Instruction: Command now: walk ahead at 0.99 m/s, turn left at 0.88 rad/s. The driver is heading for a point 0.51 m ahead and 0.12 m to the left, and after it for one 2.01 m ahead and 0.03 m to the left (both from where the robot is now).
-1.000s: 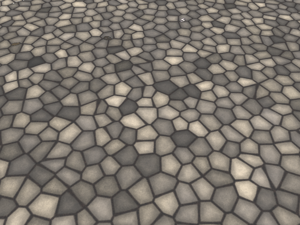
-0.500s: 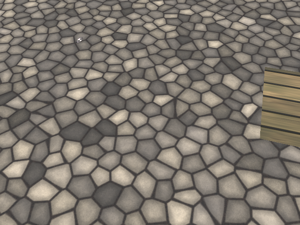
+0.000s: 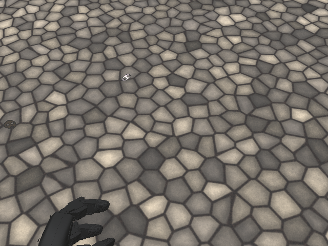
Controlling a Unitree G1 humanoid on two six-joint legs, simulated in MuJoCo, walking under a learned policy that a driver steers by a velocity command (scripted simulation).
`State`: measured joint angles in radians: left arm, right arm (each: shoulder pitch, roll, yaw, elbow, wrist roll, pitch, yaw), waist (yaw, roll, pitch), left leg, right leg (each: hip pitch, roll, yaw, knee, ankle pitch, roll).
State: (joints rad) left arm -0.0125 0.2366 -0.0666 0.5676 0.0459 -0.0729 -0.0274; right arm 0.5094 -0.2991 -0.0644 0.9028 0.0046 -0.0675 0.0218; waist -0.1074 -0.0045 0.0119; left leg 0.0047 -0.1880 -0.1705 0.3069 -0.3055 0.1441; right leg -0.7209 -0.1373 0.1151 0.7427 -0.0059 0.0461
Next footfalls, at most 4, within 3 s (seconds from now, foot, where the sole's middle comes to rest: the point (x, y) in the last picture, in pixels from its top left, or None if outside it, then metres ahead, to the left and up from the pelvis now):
0.12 right None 0.33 -0.19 -0.77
0.54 left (122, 213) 0.65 0.15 -0.77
1.00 right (125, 126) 1.12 0.12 -0.77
1.44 left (105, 71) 1.57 0.23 -0.77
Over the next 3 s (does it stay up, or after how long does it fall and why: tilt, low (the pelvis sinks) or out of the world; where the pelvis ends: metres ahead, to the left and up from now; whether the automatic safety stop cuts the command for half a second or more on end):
stays up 2.20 -0.12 0.00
